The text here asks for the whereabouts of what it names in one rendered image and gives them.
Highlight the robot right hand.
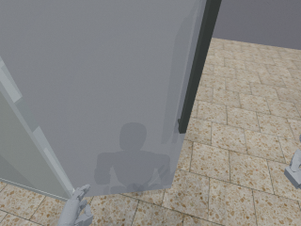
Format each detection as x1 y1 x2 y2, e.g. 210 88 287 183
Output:
284 135 301 189

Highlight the robot left hand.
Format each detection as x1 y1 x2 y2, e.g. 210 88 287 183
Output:
57 184 94 226

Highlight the handle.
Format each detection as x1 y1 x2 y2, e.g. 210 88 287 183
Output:
178 0 222 134

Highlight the fridge door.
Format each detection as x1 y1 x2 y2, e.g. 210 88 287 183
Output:
0 0 207 198

